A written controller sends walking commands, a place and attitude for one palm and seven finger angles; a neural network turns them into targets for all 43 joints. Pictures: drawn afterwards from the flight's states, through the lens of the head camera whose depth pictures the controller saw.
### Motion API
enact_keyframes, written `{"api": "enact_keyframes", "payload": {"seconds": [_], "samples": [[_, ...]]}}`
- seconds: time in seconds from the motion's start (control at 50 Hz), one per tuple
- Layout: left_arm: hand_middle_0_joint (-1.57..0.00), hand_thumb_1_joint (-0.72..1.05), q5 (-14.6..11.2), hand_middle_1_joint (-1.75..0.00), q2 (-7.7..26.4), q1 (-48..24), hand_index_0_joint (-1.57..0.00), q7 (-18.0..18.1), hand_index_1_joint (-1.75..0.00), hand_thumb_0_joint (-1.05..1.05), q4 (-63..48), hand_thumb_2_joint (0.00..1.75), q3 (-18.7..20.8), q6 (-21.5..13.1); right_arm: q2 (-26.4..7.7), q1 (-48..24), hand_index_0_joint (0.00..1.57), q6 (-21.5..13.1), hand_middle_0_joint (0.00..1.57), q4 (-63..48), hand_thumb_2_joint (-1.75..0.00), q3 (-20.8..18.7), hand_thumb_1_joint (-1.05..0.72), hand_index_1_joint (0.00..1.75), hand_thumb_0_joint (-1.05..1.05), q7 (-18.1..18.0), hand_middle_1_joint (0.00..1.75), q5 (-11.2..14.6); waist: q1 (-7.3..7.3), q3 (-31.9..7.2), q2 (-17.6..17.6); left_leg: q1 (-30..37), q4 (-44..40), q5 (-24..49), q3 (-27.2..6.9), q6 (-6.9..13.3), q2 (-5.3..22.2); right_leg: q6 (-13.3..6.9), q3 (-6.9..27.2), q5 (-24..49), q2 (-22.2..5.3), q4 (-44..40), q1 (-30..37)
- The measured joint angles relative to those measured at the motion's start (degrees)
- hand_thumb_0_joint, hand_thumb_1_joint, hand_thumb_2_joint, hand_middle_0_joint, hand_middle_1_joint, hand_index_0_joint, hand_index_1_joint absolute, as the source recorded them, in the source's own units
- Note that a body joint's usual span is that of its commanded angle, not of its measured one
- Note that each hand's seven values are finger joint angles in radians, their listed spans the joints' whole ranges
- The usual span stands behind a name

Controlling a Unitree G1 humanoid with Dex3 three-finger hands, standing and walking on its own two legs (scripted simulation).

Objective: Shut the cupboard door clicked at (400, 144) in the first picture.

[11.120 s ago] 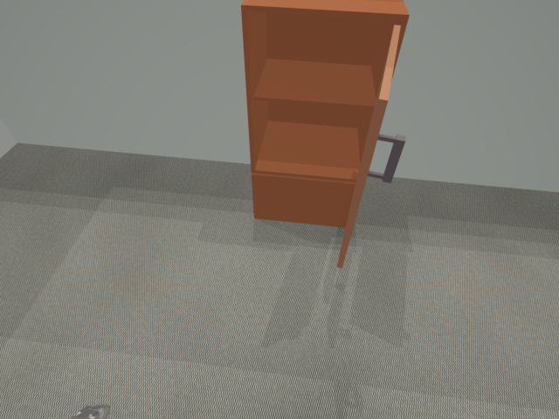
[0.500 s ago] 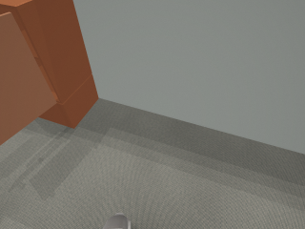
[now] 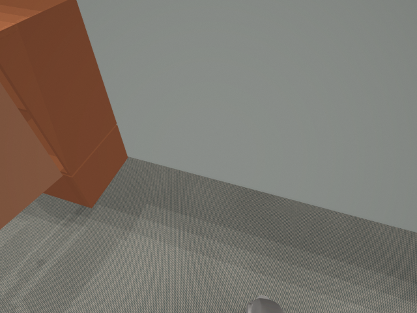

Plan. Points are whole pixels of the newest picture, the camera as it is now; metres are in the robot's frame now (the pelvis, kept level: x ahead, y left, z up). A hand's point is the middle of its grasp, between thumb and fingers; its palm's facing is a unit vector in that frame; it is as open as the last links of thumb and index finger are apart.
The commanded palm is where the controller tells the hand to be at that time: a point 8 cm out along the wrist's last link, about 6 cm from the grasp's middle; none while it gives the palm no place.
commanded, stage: walk to a spot facing it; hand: left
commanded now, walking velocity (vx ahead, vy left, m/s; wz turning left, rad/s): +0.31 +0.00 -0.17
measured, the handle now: out of the picture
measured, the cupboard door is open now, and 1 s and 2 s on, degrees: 80 80 80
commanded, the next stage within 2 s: turn to face it in 0.08 s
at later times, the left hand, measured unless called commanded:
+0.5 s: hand (156, 281) +0.22 +0.14 -0.17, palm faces +0.13 -0.97 -0.22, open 7.2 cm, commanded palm none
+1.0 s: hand (121, 282) +0.22 +0.22 -0.17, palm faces +0.39 -0.87 -0.28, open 7.4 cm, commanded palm none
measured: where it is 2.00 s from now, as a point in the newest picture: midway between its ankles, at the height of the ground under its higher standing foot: outside the picture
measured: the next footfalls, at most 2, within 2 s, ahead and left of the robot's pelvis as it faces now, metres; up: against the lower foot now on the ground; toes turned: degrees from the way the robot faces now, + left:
right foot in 0.16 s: +0.22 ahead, -0.15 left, +0.00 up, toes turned -11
left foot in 0.64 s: +0.26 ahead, +0.09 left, +0.00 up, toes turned +20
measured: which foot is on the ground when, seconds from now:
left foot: down 0.00-0.16, up 0.18-0.62, down 0.64-1.00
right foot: up 0.00-0.14, down 0.16-0.64, up 0.66-1.00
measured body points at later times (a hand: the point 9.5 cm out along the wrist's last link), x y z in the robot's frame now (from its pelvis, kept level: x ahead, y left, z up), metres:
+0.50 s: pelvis +0.16 -0.06 -0.01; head +0.18 -0.06 +0.44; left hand +0.22 +0.19 -0.15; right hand +0.22 -0.29 -0.16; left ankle +0.22 +0.08 -0.69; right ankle +0.18 -0.15 -0.75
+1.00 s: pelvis +0.21 -0.02 -0.01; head +0.24 -0.01 +0.44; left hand +0.20 +0.26 -0.14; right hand +0.38 -0.22 -0.15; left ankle +0.22 +0.08 -0.75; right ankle +0.25 -0.18 -0.69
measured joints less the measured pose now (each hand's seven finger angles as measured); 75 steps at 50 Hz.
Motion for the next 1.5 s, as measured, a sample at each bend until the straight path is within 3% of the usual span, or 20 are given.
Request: {"api": "enact_keyframes", "payload": {"seconds": [0.14, 0.18, 0.22, 0.26, 0.3, 0.44, 0.6, 0.62, 0.64, 0.66, 0.7, 0.74, 0.8, 1.02, 1.12, 1.16, 1.22, 1.3, 1.38, 1.5], "samples": [[-0.19, 0.91, -0.10, -0.30, 0.65, -4.82, -0.20, -0.28, -0.30, 0.00, -1.71, 0.90, -0.43, -0.88, 0.92, 5.19, 0.20, 0.86, 0.20, 3.08, -0.90, 0.47, -0.92, 0.30, 0.00, 0.26, 0.29, -0.56, -3.12, 2.12, 1.74, 4.37, 4.66, -8.07, 1.75, -3.90, 3.13, -2.56, -2.70, -1.37, 3.09, -17.41, 7.66], [-0.19, 0.91, 0.14, -0.30, 1.03, -5.42, -0.20, -0.20, -0.30, 0.00, -2.20, 0.90, -0.69, -2.84, 1.54, 6.67, 0.20, 1.30, 0.20, 4.29, -0.90, 0.70, -0.91, 0.30, 0.00, 0.52, 0.29, -0.09, -3.05, 2.40, 1.60, 1.14, 15.56, -12.38, 1.03, -3.98, 4.98, -4.55, -3.54, 1.72, 3.86, -19.95, 10.67], [-0.20, 0.91, -0.31, -0.30, 0.32, -5.96, -0.20, 0.28, -0.30, 0.00, -2.15, 0.90, -1.08, -4.10, 1.48, 5.68, 0.20, 2.44, 0.20, 4.96, -0.90, 0.80, -0.91, 0.30, 0.00, 0.56, 0.29, 0.48, -3.08, 3.74, 2.48, -6.64, 34.53, -15.35, -4.23, -3.08, 5.43, -5.89, -4.55, -2.47, 4.49, -16.25, 11.18], [-0.20, 0.91, -0.57, -0.30, -0.66, -5.42, -0.20, 0.71, -0.30, 0.00, -1.74, 0.90, -1.68, -4.18, 1.24, 4.24, 0.20, 3.24, 0.20, 4.80, -0.90, 0.57, -0.91, 0.30, 0.00, 0.40, 0.29, 0.54, -2.99, 3.92, 2.93, -14.05, 47.37, -13.56, -7.41, -2.68, 4.85, -6.06, -5.37, -5.09, 4.76, -17.22, 13.56], [-0.20, 0.91, -0.62, -0.30, -1.80, -4.27, -0.20, 1.23, -0.30, 0.00, -0.92, 0.90, -2.19, -3.98, 0.85, 2.36, 0.20, 3.74, 0.20, 3.91, -0.90, 0.37, -0.91, 0.30, 0.00, 0.34, 0.29, 0.36, -2.95, 3.51, 3.31, -19.93, 51.50, -9.82, -8.54, -2.85, 5.05, -5.24, -6.18, -4.69, 4.98, -20.41, 16.25], [-0.20, 0.95, -0.60, -0.30, -0.88, -1.76, -0.21, 2.53, -0.30, -0.02, -0.41, 0.90, -1.41, -2.60, 0.27, -3.76, 0.20, 5.38, 0.20, -1.16, -0.90, -0.07, -0.91, 0.30, 0.00, 1.19, 0.29, 0.07, -2.58, 1.64, 2.83, -28.89, 42.31, -4.11, -7.25, -5.16, 6.19, -4.99, -10.38, -4.73, 4.25, -26.78, 22.31], [-0.20, 0.92, -0.15, -0.30, 0.38, 0.20, -0.20, 2.18, -0.30, 0.00, -1.37, 0.90, -1.04, -0.56, -1.80, -9.54, 0.20, 6.19, 0.20, -5.38, -0.90, -0.34, -0.92, 0.30, 0.00, 2.27, 0.29, -0.01, -0.01, 2.52, 0.40, -22.53, 26.33, -4.76, -4.06, -4.72, 5.40, -2.35, -15.36, -10.52, 1.32, -21.28, 23.80], [-0.20, 0.91, -0.22, -0.30, 0.67, 0.66, -0.20, 2.11, -0.30, 0.00, -1.57, 0.90, -0.90, -0.30, -2.15, -9.96, 0.20, 6.07, 0.20, -6.11, -0.90, -0.35, -0.92, 0.30, 0.00, 2.34, 0.29, -0.08, 0.23, 2.62, 0.00, -20.70, 23.29, -3.49, -3.81, -4.45, 5.05, -1.78, -15.83, -11.86, 0.58, -19.25, 23.38], [-0.20, 0.91, -0.40, -0.30, 0.99, 1.27, -0.20, 1.99, -0.30, 0.00, -1.82, 0.90, -0.74, 0.04, -2.59, -10.27, 0.20, 5.73, 0.20, -6.95, -0.90, -0.39, -0.92, 0.30, 0.00, 2.40, 0.29, -0.20, 0.36, 2.54, -0.41, -19.21, 20.21, -0.44, -3.84, -2.66, 4.38, -1.13, -16.03, -13.54, -0.47, -16.26, 22.35], [-0.20, 0.91, -0.68, -0.30, 1.52, 1.33, -0.20, 1.88, -0.30, 0.00, -1.94, 0.90, -0.51, 0.63, -2.70, -10.87, 0.20, 5.32, 0.20, -7.69, -0.90, -0.49, -0.92, 0.30, 0.00, 2.32, 0.29, -0.31, 0.34, 2.88, -1.26, -19.84, 20.92, -0.14, -3.89, -0.56, 3.40, -0.04, -14.34, -17.17, -1.28, -11.34, 20.27], [-0.20, 0.91, -0.69, -0.30, 2.41, 1.03, -0.20, 2.08, -0.30, 0.00, -2.14, 0.90, -0.36, 2.13, -2.93, -11.82, 0.20, 4.75, 0.20, -8.85, -0.90, -0.27, -0.92, 0.30, 0.00, 1.95, 0.29, -0.13, 0.41, 3.59, -1.74, -20.64, 22.23, -1.65, -4.39, 1.28, 2.43, 1.17, -7.99, -23.45, 0.13, 0.28, 14.99], [-0.20, 0.91, -0.66, -0.30, 2.97, 0.52, -0.20, 2.06, -0.30, 0.01, -2.28, 0.90, -0.04, 2.81, -3.08, -12.01, 0.20, 4.70, 0.20, -9.56, -0.90, -0.13, -0.91, 0.30, 0.00, 1.45, 0.29, -0.07, 0.26, 3.66, -1.41, -20.15, 20.48, -1.47, -5.30, 1.55, 1.70, 1.79, -3.75, -22.30, 1.69, 8.52, 10.65], [-0.20, 0.91, -0.58, -0.30, 3.61, -0.11, -0.20, 1.74, -0.30, 0.01, -3.30, 0.90, 0.33, 2.71, -3.08, -11.76, 0.20, 4.93, 0.20, -9.77, -0.90, 0.16, -0.91, 0.30, 0.00, 1.05, 0.29, -0.02, 0.28, 3.41, -0.89, -18.47, 15.79, 1.05, -6.59, 1.44, 0.37, 2.36, -0.32, -16.99, 2.24, 12.15, 7.06], [-0.20, 0.91, -0.89, -0.30, 4.25, -2.85, -0.20, 2.25, -0.30, 0.01, -7.37, 0.90, 0.13, 2.72, -1.90, -9.20, 0.20, 5.88, 0.20, -9.30, -0.90, 0.06, -0.91, 0.30, 0.00, 1.67, 0.29, -0.13, -1.32, 2.08, 1.89, -17.37, 10.29, 4.72, -13.26, 0.51, -2.49, 3.11, 3.66, -16.51, 4.32, -0.37, 9.57], [-0.20, 0.91, -1.39, -0.30, 2.94, -4.19, -0.20, 2.37, -0.30, 0.01, -9.34, 0.90, -0.90, 1.84, -2.67, -7.90, 0.21, 6.90, 0.21, -8.82, -0.90, -0.80, -0.90, 0.30, 0.00, 1.81, 0.30, -0.07, -2.35, 1.97, 3.67, -19.37, 12.75, 4.54, -17.19, -1.44, -3.71, 2.07, 3.29, -13.60, 6.68, -14.65, 15.80], [-0.20, 0.91, -1.01, -0.30, 2.20, -3.79, -0.20, 2.46, -0.30, 0.01, -10.11, 0.90, -1.35, 0.90, -3.31, -7.44, 0.20, 7.46, 0.20, -8.49, -0.90, -1.44, -0.90, 0.30, 0.00, 1.90, 0.29, 0.33, -1.96, 1.75, 4.35, -21.51, 17.57, 0.02, -18.12, -2.64, -4.26, -0.29, 2.45, -11.01, 6.89, -20.25, 18.20], [-0.20, 0.90, -0.76, -0.30, 0.67, -2.38, -0.20, 2.56, -0.30, 0.00, -10.21, 0.90, -2.29, 0.75, -4.49, -7.19, 0.20, 8.50, 0.20, -7.81, -0.90, -2.34, -0.91, 0.30, 0.00, 1.99, 0.29, 0.04, -2.01, 1.84, 4.78, -26.22, 34.86, -10.58, -15.76, -3.90, -4.52, -3.00, 0.27, -10.46, 5.71, -20.08, 19.69], [-0.20, 0.90, -0.62, -0.30, -0.28, -0.42, -0.20, 2.56, -0.30, 0.00, -9.25, 0.90, -2.73, 0.80, -5.60, -7.35, 0.20, 8.82, 0.20, -7.84, -0.90, -2.77, -0.91, 0.30, 0.00, 2.59, 0.29, -0.12, -2.47, 2.16, 4.06, -28.99, 49.64, -8.09, -12.72, -5.67, -1.69, -3.31, -2.18, -9.46, 3.86, -22.72, 22.27], [-0.20, 0.90, -0.44, -0.30, -0.42, 0.60, -0.21, 2.41, -0.30, 0.01, -8.46, 0.90, -2.86, 0.70, -5.95, -7.73, 0.20, 9.21, 0.20, -7.60, -0.90, -2.58, -0.91, 0.30, 0.00, 2.74, 0.29, -0.14, -2.23, 2.82, 2.73, -26.96, 48.38, -8.10, -11.85, -6.90, 1.08, -3.26, -5.09, -9.40, 2.07, -23.59, 23.23], [-0.20, 0.90, -0.18, -0.30, 0.64, 2.19, -0.21, 2.04, -0.30, 0.01, -7.53, 0.90, -2.69, 0.61, -6.16, -10.66, 0.20, 9.38, 0.20, -7.15, -0.90, -1.51, -0.91, 0.30, 0.00, 2.62, 0.29, 0.18, -0.23, 4.43, 1.37, -20.92, 35.43, -11.27, -9.54, -6.78, 2.61, -2.34, -9.39, -10.17, -0.21, -22.30, 22.87]]}}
